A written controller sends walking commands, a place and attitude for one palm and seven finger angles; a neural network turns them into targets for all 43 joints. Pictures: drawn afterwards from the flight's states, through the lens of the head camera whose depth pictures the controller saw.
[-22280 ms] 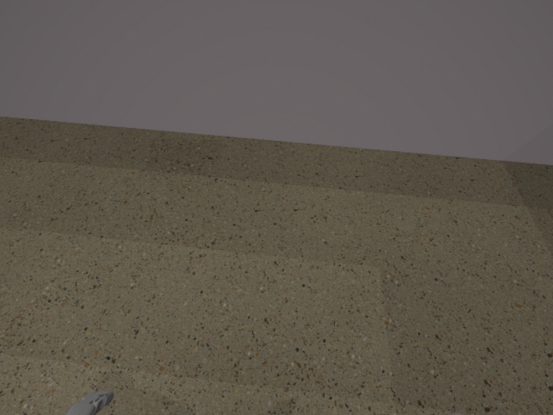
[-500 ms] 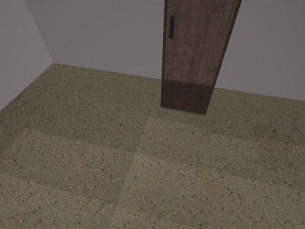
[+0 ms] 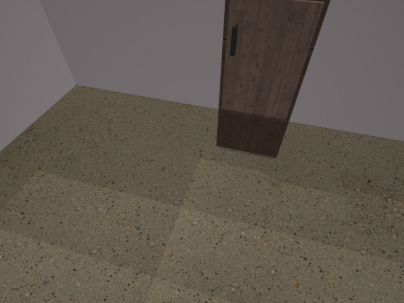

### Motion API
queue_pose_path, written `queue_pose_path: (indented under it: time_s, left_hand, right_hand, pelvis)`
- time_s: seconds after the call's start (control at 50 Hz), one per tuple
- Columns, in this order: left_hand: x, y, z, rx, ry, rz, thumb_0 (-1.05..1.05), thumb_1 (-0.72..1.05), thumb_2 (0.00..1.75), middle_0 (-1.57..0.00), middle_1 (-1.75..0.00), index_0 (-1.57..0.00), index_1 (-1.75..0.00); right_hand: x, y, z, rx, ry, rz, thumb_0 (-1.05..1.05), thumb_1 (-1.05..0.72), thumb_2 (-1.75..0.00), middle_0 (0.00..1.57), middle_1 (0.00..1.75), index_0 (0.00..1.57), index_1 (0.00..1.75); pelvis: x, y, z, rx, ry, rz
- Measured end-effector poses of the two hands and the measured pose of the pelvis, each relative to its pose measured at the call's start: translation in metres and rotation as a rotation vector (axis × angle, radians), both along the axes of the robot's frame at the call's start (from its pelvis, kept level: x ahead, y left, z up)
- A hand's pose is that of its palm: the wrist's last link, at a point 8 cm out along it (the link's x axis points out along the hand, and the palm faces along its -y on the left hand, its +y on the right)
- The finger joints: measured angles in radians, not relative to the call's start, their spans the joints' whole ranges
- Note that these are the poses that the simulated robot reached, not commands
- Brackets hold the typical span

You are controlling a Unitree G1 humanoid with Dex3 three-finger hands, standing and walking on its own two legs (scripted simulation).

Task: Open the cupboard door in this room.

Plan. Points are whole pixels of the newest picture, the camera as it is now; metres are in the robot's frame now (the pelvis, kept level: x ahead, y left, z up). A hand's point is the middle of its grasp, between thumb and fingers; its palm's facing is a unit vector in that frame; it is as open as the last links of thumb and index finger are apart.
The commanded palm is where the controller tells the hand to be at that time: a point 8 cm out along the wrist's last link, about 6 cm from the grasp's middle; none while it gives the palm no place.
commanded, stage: look at it before walking up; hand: left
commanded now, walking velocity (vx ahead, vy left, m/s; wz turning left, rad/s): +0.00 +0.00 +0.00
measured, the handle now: (234, 39) +1.19 -0.08 +0.00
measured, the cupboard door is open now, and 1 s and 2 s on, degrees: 0 0 0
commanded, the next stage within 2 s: walk to a spot facing it in 0.46 s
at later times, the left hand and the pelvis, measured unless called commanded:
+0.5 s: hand out of the picture -0.01 +0.17 -0.18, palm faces +0.04 -0.98 -0.17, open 7.4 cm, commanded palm none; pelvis +0.01 +0.01 +0.00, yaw +0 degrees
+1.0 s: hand out of the picture +0.11 +0.16 -0.18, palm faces -0.09 -0.96 -0.25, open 7.4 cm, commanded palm none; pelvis +0.06 -0.03 -0.02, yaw -8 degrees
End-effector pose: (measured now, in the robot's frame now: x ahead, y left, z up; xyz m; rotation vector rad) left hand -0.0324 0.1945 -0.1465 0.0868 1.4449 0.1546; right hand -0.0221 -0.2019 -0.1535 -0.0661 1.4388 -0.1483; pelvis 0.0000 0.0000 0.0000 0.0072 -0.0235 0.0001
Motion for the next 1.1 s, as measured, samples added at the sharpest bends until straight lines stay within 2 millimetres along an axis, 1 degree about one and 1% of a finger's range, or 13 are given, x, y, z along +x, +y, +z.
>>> queue_pose_path:
  time_s: [0.18,0.46,0.64,0.72,0.78,0.82,0.86,0.9,0.94,1.0,1.04,1.06,1.1]
  left_hand:
    - [0.003,0.008,0.0,0.007,0.009,-0.005,0.01,0.91,0.9,-0.2,-0.3,-0.2,-0.3]
    - [0.016,0.02,0.001,0.018,-0.021,-0.012,0.01,0.91,0.9,-0.2,-0.3,-0.2,-0.3]
    - [0.015,0.026,0.0,0.013,-0.014,-0.015,0.01,0.91,0.9,-0.2,-0.3,-0.2,-0.3]
    - [0.015,0.029,-0.004,0.002,0.016,-0.024,0.01,0.91,0.9,-0.2,-0.3,-0.2,-0.3]
    - [0.02,0.033,-0.005,0.004,0.041,-0.043,0.01,0.91,0.9,-0.2,-0.3,-0.2,-0.3]
    - [0.029,0.035,-0.004,0.014,0.055,-0.069,0.01,0.91,0.9,-0.2,-0.3,-0.2,-0.3]
    - [0.046,0.034,0.0,0.03,0.055,-0.099,0.01,0.91,0.9,-0.2,-0.3,-0.2,-0.3]
    - [0.071,0.031,0.005,0.049,0.031,-0.128,0.01,0.91,0.9,-0.2,-0.3,-0.2,-0.3]
    - [0.1,0.025,0.008,0.069,-0.017,-0.152,0.01,0.91,0.9,-0.2,-0.3,-0.2,-0.3]
    - [0.14,0.014,0.004,0.101,-0.118,-0.168,0.01,0.91,0.9,-0.2,-0.3,-0.2,-0.3]
    - [0.155,0.005,0.004,0.11,-0.158,-0.152,0.01,0.91,0.9,-0.2,-0.3,-0.2,-0.3]
    - [0.16,0.001,0.005,0.109,-0.162,-0.146,0.01,0.91,0.9,-0.2,-0.3,-0.2,-0.3]
    - [0.163,-0.009,0.009,0.098,-0.14,-0.148,0.0,0.91,0.9,-0.2,-0.3,-0.2,-0.3]
  right_hand:
    - [0.0,0.003,0.002,-0.002,0.015,0.001,0.0,-0.92,-0.9,0.19,0.3,0.2,0.3]
    - [0.003,0.011,0.002,0.001,0.006,0.002,0.0,-0.91,-0.9,0.19,0.3,0.2,0.3]
    - [0.004,0.011,0.003,-0.013,0.002,0.001,0.0,-0.91,-0.9,0.2,0.3,0.2,0.3]
    - [0.002,0.01,0.0,-0.02,0.003,-0.03,0.0,-0.91,-0.9,0.2,0.3,0.2,0.3]
    - [0.0,0.006,-0.004,-0.025,0.003,-0.069,0.0,-0.91,-0.9,0.2,0.3,0.2,0.3]
    - [-0.003,0.002,-0.008,-0.024,0.001,-0.101,0.0,-0.91,-0.9,0.2,0.3,0.2,0.3]
    - [-0.007,-0.004,-0.01,-0.02,0.004,-0.13,0.0,-0.91,-0.9,0.2,0.3,0.2,0.3]
    - [-0.011,-0.01,-0.013,-0.011,0.023,-0.15,0.0,-0.91,-0.9,0.2,0.3,0.2,0.3]
    - [-0.014,-0.017,-0.017,0.002,0.052,-0.163,0.0,-0.91,-0.9,0.2,0.3,0.2,0.3]
    - [-0.008,-0.033,-0.03,0.022,0.099,-0.161,0.0,-0.91,-0.9,0.2,0.3,0.2,0.3]
    - [0.01,-0.046,-0.029,0.025,0.108,-0.145,0.0,-0.91,-0.9,0.2,0.3,0.2,0.3]
    - [0.025,-0.053,-0.026,0.021,0.093,-0.14,0.0,-0.91,-0.9,0.2,0.3,0.2,0.3]
    - [0.061,-0.068,-0.018,0.004,0.028,-0.135,0.01,-0.91,-0.9,0.2,0.3,0.2,0.3]
  pelvis:
    - [0.003,0.003,0.0,-0.001,0.004,0.001]
    - [0.006,0.01,0.001,-0.002,-0.003,0.003]
    - [0.006,0.015,0.0,-0.003,-0.003,-0.006]
    - [0.01,0.017,-0.004,-0.003,0.003,-0.032]
    - [0.017,0.017,-0.008,0.002,0.016,-0.058]
    - [0.022,0.015,-0.01,0.009,0.022,-0.086]
    - [0.029,0.01,-0.01,0.017,0.026,-0.106]
    - [0.037,0.003,-0.01,0.023,0.029,-0.12]
    - [0.046,-0.007,-0.012,0.027,0.03,-0.132]
    - [0.063,-0.026,-0.024,0.025,0.027,-0.141]
    - [0.074,-0.036,-0.023,0.018,0.023,-0.143]
    - [0.08,-0.04,-0.02,0.02,0.022,-0.15]
    - [0.092,-0.047,-0.013,0.029,0.022,-0.168]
